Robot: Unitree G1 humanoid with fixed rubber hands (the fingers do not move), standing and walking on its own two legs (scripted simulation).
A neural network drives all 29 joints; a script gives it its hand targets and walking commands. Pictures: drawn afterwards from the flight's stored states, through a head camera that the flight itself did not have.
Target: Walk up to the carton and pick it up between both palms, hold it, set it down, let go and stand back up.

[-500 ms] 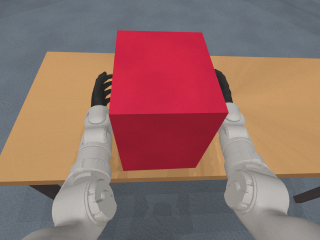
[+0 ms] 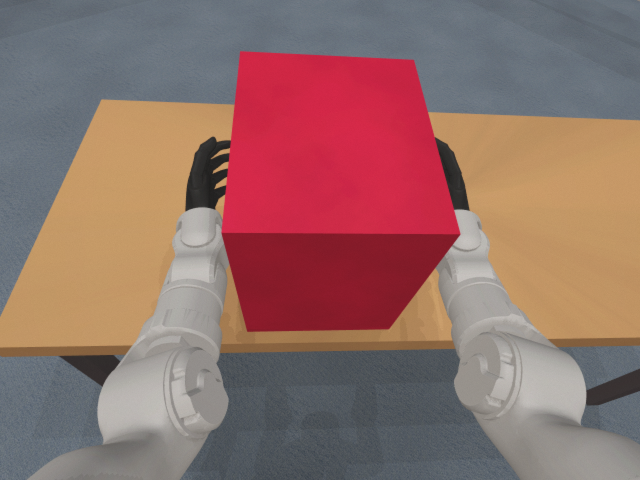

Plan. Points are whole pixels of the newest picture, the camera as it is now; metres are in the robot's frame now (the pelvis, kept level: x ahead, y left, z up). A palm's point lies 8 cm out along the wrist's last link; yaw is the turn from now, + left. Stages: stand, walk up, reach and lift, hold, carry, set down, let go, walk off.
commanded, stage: reach and lift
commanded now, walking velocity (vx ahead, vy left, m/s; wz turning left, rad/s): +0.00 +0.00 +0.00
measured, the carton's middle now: (323, 207) +0.47 +0.03 +0.05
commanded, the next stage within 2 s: none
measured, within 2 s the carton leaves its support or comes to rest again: leaves its support in 0.48 s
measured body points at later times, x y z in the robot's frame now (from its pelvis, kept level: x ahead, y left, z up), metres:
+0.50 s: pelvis +0.00 +0.00 +0.00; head +0.05 +0.03 +0.45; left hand +0.43 +0.21 +0.08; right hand +0.46 -0.10 +0.10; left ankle +0.03 +0.15 -0.74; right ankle -0.01 -0.13 -0.74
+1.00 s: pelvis -0.02 +0.00 +0.00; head -0.05 +0.03 +0.45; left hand +0.40 +0.20 +0.17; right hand +0.42 -0.11 +0.17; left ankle +0.03 +0.15 -0.74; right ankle -0.01 -0.13 -0.74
